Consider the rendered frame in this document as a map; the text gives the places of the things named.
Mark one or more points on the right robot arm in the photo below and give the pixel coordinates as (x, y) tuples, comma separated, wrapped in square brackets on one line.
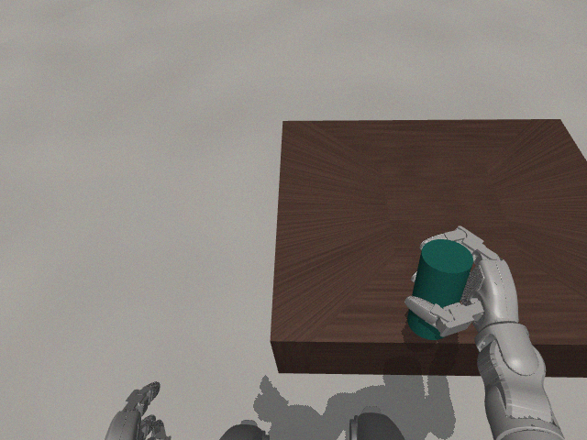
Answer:
[(513, 373)]

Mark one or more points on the can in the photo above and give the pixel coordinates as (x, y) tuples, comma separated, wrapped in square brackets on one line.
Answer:
[(442, 273)]

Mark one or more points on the right robot hand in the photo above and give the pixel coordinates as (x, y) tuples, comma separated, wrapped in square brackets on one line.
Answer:
[(489, 295)]

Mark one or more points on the left robot hand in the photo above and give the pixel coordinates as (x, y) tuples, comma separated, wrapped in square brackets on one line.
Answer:
[(127, 424)]

